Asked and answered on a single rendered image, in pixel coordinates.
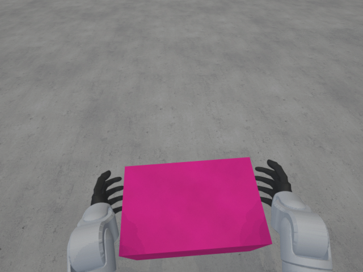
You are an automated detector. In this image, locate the carton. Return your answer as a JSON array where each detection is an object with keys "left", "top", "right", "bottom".
[{"left": 119, "top": 157, "right": 272, "bottom": 260}]

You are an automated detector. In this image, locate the right robot forearm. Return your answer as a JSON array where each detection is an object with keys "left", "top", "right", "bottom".
[{"left": 271, "top": 191, "right": 333, "bottom": 272}]

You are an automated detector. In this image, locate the robot right hand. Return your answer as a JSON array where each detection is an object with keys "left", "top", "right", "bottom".
[{"left": 255, "top": 159, "right": 292, "bottom": 207}]

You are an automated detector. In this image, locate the robot left hand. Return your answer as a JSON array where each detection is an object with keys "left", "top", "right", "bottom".
[{"left": 91, "top": 171, "right": 124, "bottom": 214}]

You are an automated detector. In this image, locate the left robot forearm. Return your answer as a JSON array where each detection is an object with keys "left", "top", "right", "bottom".
[{"left": 67, "top": 202, "right": 119, "bottom": 272}]

